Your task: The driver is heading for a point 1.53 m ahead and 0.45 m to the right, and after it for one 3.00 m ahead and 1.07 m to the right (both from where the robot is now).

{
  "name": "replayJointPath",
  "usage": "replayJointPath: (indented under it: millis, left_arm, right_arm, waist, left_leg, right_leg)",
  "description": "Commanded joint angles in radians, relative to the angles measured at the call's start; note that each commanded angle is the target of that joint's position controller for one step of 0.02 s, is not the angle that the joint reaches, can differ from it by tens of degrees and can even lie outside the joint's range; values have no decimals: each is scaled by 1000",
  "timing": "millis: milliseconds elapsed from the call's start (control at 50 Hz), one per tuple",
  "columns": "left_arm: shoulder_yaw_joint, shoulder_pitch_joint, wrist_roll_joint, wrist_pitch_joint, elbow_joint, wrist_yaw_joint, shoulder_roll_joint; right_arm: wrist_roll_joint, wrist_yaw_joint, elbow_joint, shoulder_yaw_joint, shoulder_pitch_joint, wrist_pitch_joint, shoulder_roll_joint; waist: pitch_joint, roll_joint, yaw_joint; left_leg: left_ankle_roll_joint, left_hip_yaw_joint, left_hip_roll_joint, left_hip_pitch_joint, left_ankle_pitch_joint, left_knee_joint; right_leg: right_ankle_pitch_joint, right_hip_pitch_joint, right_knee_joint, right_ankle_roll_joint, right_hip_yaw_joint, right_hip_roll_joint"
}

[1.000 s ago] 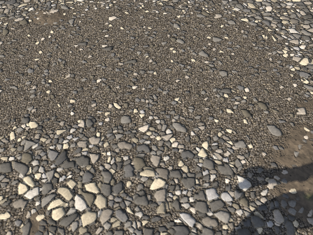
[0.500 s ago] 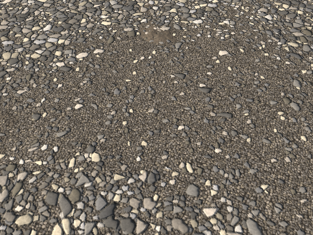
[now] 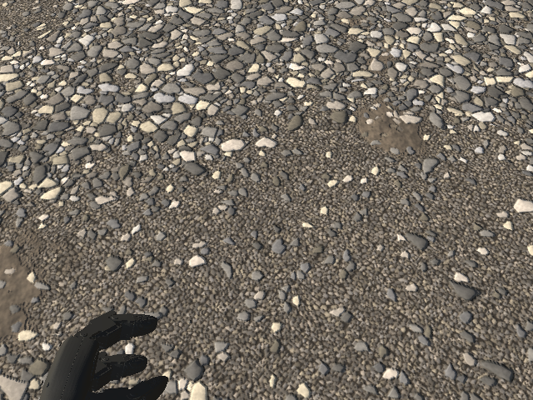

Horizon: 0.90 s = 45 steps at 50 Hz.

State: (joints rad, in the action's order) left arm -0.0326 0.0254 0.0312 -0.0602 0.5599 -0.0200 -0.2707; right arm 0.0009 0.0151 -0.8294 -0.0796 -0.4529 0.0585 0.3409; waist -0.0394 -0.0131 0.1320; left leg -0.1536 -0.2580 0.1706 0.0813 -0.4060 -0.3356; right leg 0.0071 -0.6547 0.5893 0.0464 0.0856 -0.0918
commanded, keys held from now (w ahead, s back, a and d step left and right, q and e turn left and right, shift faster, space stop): w+q+shift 0.06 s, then w+e+shift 0.94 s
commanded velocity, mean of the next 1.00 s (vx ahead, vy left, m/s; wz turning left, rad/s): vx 1.00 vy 0.00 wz -0.42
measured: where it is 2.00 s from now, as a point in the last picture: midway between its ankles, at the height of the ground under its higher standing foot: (375, 84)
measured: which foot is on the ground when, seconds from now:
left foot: down 0.00-0.06, up 0.08-0.42, down 0.44-0.86, up 0.88-1.00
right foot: up 0.00-0.04, down 0.06-0.44, up 0.46-0.86, down 0.88-1.00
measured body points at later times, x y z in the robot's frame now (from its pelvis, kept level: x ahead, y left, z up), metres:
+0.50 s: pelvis +0.44 +0.00 -0.01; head +0.46 +0.00 +0.44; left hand +0.36 +0.27 -0.14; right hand +0.70 -0.22 -0.05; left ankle +0.51 +0.10 -0.73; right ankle +0.25 -0.16 -0.66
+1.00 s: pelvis +0.87 -0.11 -0.01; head +0.90 -0.11 +0.44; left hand +1.09 +0.11 -0.14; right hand +0.87 -0.39 -0.11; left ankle +0.83 +0.09 -0.60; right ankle +0.90 -0.13 -0.73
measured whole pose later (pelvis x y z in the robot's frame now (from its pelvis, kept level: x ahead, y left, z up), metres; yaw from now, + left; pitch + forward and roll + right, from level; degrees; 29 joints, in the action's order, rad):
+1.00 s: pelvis +0.87 -0.11 -0.01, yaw -29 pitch -1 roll -1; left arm 0.06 -0.28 0.02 0.01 0.78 -0.01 -0.34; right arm -0.05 0.00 -0.71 0.02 -0.22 0.09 0.23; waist -0.06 0.01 0.01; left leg 0.03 -0.07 -0.07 -0.40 -0.35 -1.41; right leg -0.26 -0.35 0.62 -0.19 -0.05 0.21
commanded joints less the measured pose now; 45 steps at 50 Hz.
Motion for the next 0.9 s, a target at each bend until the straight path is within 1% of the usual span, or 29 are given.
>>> replayJointPath:
  millis: [20, 40, 60, 80, 100, 120, 140, 200, 260, 300, 340, 380, 420, 440, 460, 480, 500, 520, 560, 580, 620, 680, 740, 780, 800, 840, 860, 880, 900]
  left_arm:
    - [75, -214, -9, -14, 7, 26, -192]
    - [98, -426, -6, -18, 54, 44, -235]
    - [123, -633, 24, -23, 90, 66, -300]
    - [134, -529, 51, -21, 82, 56, -375]
    - [131, -403, 32, -15, 69, 44, -269]
    - [112, -351, 20, -13, 76, 34, -180]
    - [105, -349, 20, -14, 105, 25, -146]
    - [89, -423, 0, -34, 202, 14, -107]
    - [98, -433, -19, -42, 219, 11, -133]
    - [116, -393, -17, -42, 208, 8, -174]
    - [132, -408, -28, -45, 211, -4, -228]
    - [132, -440, -34, -44, 224, -10, -232]
    - [135, -470, -37, -40, 242, -9, -245]
    - [126, -451, -41, -44, 230, -10, -214]
    - [94, -486, -43, -46, 197, 1, -59]
    - [94, -515, -61, -31, 163, 4, -90]
    - [102, -436, -37, -13, 169, 6, -124]
    - [101, -378, -23, -4, 171, -5, -119]
    - [100, -364, -10, 22, 183, -25, -87]
    - [96, -347, -6, 37, 171, -33, -66]
    - [90, -259, -1, 56, 131, -44, -46]
    - [75, -139, -3, 56, 62, -63, -36]
    - [56, -26, -6, 53, 21, -88, -39]
    - [59, -30, -8, 52, 31, -87, -63]
    - [65, -88, -10, 51, 48, -81, -85]
    - [100, -391, -8, 48, 130, -60, -161]
    - [132, -587, -7, 47, 199, -36, -211]
    - [165, -527, -36, 64, 204, -8, -277]
    - [183, -441, 5, 77, 141, -8, -416]
  right_arm:
    - [-10, -6, 77, -56, 100, 14, 227]
    - [-16, -1, 86, -53, 154, 21, 223]
    - [-20, -4, 118, -14, 174, 34, 74]
    - [25, -2, 176, 26, 28, 36, -34]
    - [-13, -10, 131, 29, 69, 21, 45]
    - [-34, 3, 126, 22, 142, 14, 74]
    - [-44, 16, 138, 25, 196, 12, 69]
    - [-66, 40, 192, 49, 270, -2, 12]
    - [-77, 49, 271, 72, 403, 1, 22]
    - [-52, 66, 295, 94, 471, 11, 6]
    - [-37, 67, 284, 89, 470, 12, 27]
    - [-36, 46, 269, 72, 443, 12, 64]
    - [-55, 12, 198, 42, 234, 20, 105]
    - [-74, -11, 176, 19, 73, 27, 157]
    - [-98, -29, 167, 2, -44, 31, 226]
    - [-77, -35, 182, -7, 6, 16, 244]
    - [-62, -35, 181, 7, 107, 14, 153]
    - [-51, -29, 175, 20, 147, 21, 85]
    - [-47, -26, 147, 32, 162, 34, 35]
    - [-36, -24, 126, 32, 150, 44, 28]
    - [-19, -17, 86, 35, 117, 62, 4]
    - [-22, -16, 60, 35, 133, 77, -3]
    - [-23, -25, 40, 27, 128, 79, 44]
    - [-23, -32, 29, 17, 80, 73, 96]
    - [-25, -39, 32, 8, 72, 60, 133]
    - [-36, -51, 57, -10, 130, 23, 196]
    - [-45, -45, 71, -10, 152, 12, 192]
    - [-51, -24, 75, 8, 167, 17, 90]
    - [-28, -18, 206, 34, 62, 38, 49]
  waist:
    - [149, -12, -192]
    - [239, -2, -318]
    - [356, 156, -370]
    - [448, 483, -206]
    - [305, 297, -205]
    - [181, 157, -201]
    - [108, 70, -191]
    - [19, 116, -140]
    - [-32, 100, -124]
    - [-47, 91, -119]
    - [-35, 93, -117]
    - [-9, 72, -104]
    - [140, 16, -5]
    - [235, -21, 77]
    - [350, -219, 53]
    - [378, -265, 10]
    - [199, -146, -30]
    - [103, -79, -42]
    - [25, -73, -97]
    - [3, -100, -114]
    - [-30, -75, -123]
    - [-55, -74, -151]
    - [-96, -23, -149]
    - [-56, -27, -161]
    - [-11, -57, -198]
    - [153, -92, -364]
    - [235, -47, -434]
    - [164, 180, -360]
    - [339, 325, -218]
  left_leg:
    - [-15, -139, -162, -232, 883, -242]
    - [8, -106, -125, -338, 839, -496]
    - [10, -27, -61, -519, 308, -857]
    - [43, 90, 9, -767, -114, -1076]
    - [26, 105, -88, -864, 14, -1117]
    - [32, 124, -132, -854, 99, -1063]
    - [43, 124, -152, -816, 124, -1001]
    - [69, 115, -179, -791, 66, -847]
    - [122, 197, -236, -816, 156, -634]
    - [143, 241, -214, -585, 276, -395]
    - [140, 280, -178, -388, 339, -340]
    - [129, 272, -168, -319, 331, -274]
    - [108, 291, -130, -45, 246, -222]
    - [85, 161, -273, 175, 94, -205]
    - [64, -225, -572, 342, -308, -100]
    - [4, -597, -656, 262, -505, 107]
    - [-4, -455, -599, 140, -467, 103]
    - [0, -272, -547, 35, -257, 89]
    - [32, -44, -467, -98, 15, 127]
    - [39, 24, -463, -128, 99, 142]
    - [46, 144, -452, -117, 294, 168]
    - [70, 343, -405, -148, 503, 201]
    - [102, 494, -363, -200, 661, 251]
    - [123, 531, -365, -117, 1136, 149]
    - [131, 532, -380, -64, 1338, 43]
    - [118, 504, -425, -101, 1489, -371]
    - [116, 492, -399, -256, 1263, -700]
    - [146, 479, -192, -550, 166, -1115]
    - [195, 308, -111, -937, -119, -1431]
  right_leg:
    - [-129, 562, -43, -26, -64, 112]
    - [-201, 797, -27, -40, -57, 72]
    - [-562, 1020, -53, -64, 182, -163]
    - [-760, 1095, -323, -170, 806, -405]
    - [-941, 950, -372, -217, 848, -340]
    - [-829, 815, -351, -216, 649, -274]
    - [-648, 696, -343, -210, 508, -216]
    - [-419, 552, -363, -215, 331, -119]
    - [-282, 476, -442, -261, 282, -103]
    - [-218, 308, -498, -237, 178, -47]
    - [-101, 249, -539, -234, 178, -74]
    - [83, 343, -446, -213, 161, -86]
    - [335, 363, -68, -180, 87, -7]
    - [180, 196, 228, -160, 59, 55]
    - [-491, -6, 575, -153, 20, 121]
    - [-453, -126, 740, -162, 8, 135]
    - [-350, -187, 772, -163, -2, 63]
    - [-297, -184, 734, -154, -15, 31]
    - [-270, -127, 685, -128, -13, -9]
    - [-265, -125, 666, -119, -16, -26]
    - [-233, -186, 657, -114, -30, -40]
    - [-86, -179, 533, -122, -74, -35]
    - [35, 3, 248, -164, -199, 14]
    - [29, 133, 177, -202, -282, 106]
    - [-19, 198, 168, -217, -298, 145]
    - [-128, 527, 158, -269, -252, 195]
    - [-185, 797, 99, -297, -183, 205]
    - [-243, 917, 40, -322, 2, 106]
    - [-214, 1197, -109, -553, 604, -159]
